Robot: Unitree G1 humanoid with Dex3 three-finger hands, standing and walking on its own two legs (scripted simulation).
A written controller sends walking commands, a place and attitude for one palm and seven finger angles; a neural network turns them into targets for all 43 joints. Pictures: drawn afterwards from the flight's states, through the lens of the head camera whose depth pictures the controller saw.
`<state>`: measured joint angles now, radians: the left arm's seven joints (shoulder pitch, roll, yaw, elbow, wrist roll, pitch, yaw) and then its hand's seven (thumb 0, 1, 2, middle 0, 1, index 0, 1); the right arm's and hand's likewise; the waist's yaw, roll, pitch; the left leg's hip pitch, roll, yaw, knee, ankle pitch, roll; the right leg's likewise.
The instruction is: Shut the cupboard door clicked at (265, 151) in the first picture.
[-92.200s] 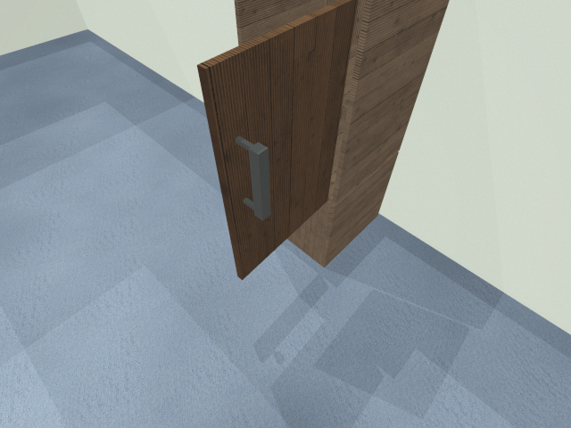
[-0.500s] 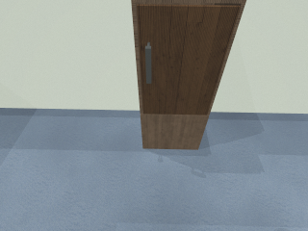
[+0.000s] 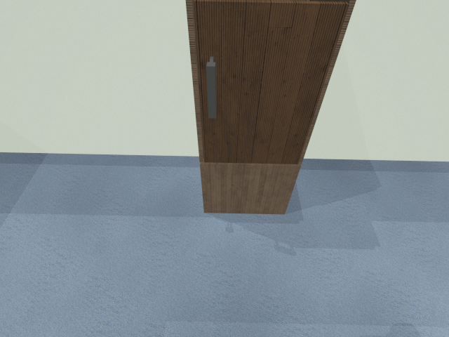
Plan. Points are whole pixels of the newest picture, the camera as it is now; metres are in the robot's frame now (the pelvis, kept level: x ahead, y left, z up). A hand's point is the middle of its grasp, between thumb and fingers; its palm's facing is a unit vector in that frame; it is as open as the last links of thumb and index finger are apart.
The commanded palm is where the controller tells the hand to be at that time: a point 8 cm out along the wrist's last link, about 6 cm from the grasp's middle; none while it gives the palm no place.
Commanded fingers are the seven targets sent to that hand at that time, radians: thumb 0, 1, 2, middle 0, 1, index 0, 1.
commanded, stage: look to check the result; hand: left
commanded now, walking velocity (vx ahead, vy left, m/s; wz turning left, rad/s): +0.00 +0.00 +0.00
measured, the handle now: (212, 88) +0.78 +0.08 +0.02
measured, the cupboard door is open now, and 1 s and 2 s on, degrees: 0 0 0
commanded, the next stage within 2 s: stand and wait in 0.42 s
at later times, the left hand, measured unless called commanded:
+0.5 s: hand out of the picture +0.01 +0.16 -0.18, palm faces +0.04 -0.99 -0.16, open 7.4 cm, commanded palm none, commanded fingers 0.00 0.90 0.90 -0.20 -0.30 -0.20 -0.30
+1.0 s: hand out of the picture +0.01 +0.16 -0.17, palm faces +0.05 -0.98 -0.17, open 7.4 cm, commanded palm none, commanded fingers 0.00 0.90 0.90 -0.20 -0.30 -0.20 -0.30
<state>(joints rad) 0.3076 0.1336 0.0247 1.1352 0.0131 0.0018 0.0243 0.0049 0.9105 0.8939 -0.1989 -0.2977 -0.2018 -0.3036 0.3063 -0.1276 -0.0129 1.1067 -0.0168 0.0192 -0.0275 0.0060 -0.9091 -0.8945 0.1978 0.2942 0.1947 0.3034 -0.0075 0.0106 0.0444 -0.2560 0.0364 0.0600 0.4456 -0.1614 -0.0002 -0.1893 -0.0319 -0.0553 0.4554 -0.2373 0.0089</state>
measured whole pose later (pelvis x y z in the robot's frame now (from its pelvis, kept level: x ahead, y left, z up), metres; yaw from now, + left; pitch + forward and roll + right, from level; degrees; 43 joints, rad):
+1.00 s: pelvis +0.03 +0.00 +0.00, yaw +0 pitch -2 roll +0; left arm 0.29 0.14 0.02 1.15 0.01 -0.01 0.03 0.00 0.91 0.89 -0.20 -0.30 -0.20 -0.30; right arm 0.27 -0.14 0.00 1.13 -0.01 0.01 -0.03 0.01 -0.91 -0.89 0.20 0.29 0.20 0.30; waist 0.00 0.00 0.05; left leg -0.19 0.04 0.06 0.40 -0.18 -0.01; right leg -0.11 -0.03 -0.06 0.39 -0.25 0.01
